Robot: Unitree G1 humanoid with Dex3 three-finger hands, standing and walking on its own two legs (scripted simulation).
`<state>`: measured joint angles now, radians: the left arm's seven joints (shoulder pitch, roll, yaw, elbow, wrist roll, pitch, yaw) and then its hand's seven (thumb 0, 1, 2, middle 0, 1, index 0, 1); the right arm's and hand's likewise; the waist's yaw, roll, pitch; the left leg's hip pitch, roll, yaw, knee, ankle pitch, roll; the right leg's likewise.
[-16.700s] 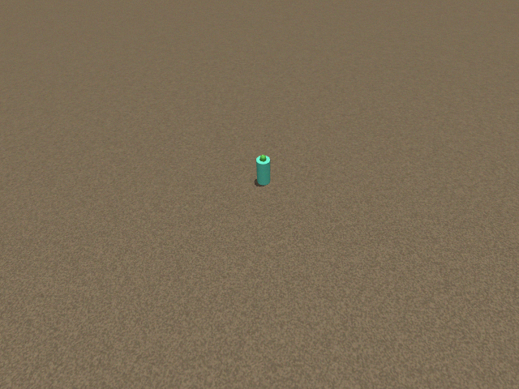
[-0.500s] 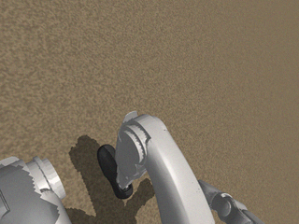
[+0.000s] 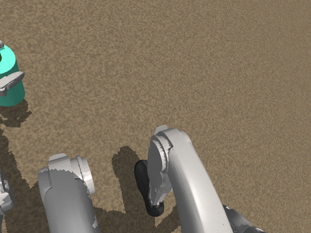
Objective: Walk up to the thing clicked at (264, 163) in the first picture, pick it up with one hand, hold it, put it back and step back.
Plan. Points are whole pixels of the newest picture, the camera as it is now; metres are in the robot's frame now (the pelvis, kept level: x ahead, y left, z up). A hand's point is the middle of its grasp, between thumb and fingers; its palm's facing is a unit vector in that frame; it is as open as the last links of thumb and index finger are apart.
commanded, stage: settle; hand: left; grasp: from the side
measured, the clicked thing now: out of the picture +0.52 +0.27 -0.15
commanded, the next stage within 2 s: lift in 1.04 s
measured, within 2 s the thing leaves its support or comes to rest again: neither
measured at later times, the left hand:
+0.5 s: hand out of the picture +0.52 +0.25 -0.05, palm faces +0.16 -0.98 -0.09, open 8.8 cm
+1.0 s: hand out of the picture +0.51 +0.25 -0.03, palm faces +0.17 -0.98 -0.08, open 8.8 cm
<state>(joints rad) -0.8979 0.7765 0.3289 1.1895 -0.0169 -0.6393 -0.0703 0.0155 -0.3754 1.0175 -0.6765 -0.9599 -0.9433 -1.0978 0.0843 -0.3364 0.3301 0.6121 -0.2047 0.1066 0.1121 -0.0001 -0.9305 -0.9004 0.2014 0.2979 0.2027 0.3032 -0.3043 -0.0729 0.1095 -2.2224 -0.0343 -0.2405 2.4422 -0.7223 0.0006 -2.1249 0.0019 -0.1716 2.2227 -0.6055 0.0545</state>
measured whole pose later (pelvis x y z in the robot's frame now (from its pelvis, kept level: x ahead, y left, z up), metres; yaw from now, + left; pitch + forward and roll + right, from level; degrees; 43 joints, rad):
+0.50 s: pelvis +0.01 -0.01 +0.01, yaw +4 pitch +33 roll -10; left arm -0.89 0.62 0.35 1.05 -0.03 -0.50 -0.11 0.02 -0.38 1.02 -0.68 -0.95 -0.94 -1.11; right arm 0.12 -0.30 0.19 0.64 -0.13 0.08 0.08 0.00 -0.92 -0.90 0.20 0.30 0.20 0.30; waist -0.26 -0.01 0.00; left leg -2.22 -0.03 -0.15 2.36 -0.72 -0.01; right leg -2.17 -0.02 -0.10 2.22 -0.63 0.04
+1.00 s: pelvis +0.01 -0.01 +0.03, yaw +6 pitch +35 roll -8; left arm -0.86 0.57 0.37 1.02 -0.03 -0.48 -0.13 0.02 -0.38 1.03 -0.68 -0.96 -0.93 -1.13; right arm 0.17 -0.29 0.14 0.65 -0.11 0.05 0.06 0.00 -0.92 -0.90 0.20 0.30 0.20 0.30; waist -0.25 0.00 -0.05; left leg -2.19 -0.03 -0.13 2.29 -0.72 -0.02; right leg -2.16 -0.02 -0.07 2.17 -0.63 0.03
